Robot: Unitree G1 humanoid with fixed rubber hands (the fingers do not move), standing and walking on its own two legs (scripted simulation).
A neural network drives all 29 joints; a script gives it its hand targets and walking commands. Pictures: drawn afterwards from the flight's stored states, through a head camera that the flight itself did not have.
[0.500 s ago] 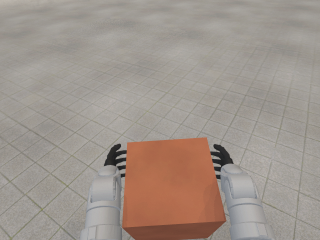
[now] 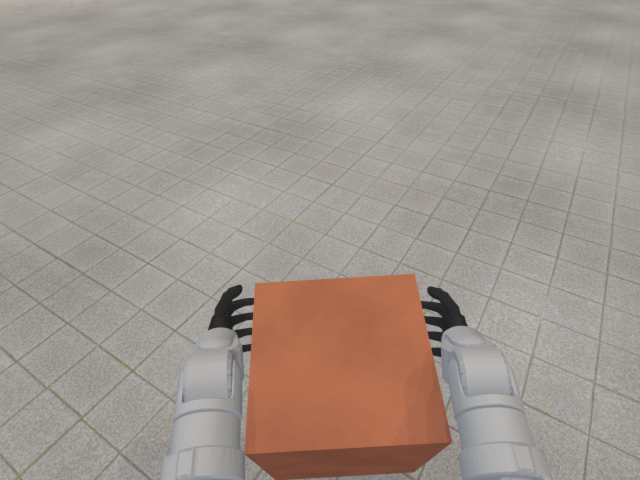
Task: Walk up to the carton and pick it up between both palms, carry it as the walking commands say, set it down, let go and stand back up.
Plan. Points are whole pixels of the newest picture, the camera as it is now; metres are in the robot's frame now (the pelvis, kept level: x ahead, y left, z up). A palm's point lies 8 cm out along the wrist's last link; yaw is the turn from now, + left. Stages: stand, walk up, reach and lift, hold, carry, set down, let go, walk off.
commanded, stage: hold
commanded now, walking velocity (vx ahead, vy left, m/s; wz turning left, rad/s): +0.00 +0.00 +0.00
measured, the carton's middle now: (340, 384) +0.27 +0.00 -0.04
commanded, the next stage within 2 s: carry in 0.94 s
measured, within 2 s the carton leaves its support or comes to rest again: neither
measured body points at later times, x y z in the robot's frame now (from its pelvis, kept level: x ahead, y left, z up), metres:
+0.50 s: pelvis +0.00 +0.00 +0.00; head -0.05 +0.00 +0.45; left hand +0.30 +0.15 +0.04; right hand +0.29 -0.15 +0.04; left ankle +0.03 +0.13 -0.74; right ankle +0.00 -0.14 -0.74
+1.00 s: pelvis +0.00 +0.00 -0.01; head -0.05 +0.00 +0.44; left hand +0.30 +0.15 +0.04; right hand +0.29 -0.15 +0.04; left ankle +0.03 +0.13 -0.74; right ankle +0.00 -0.14 -0.74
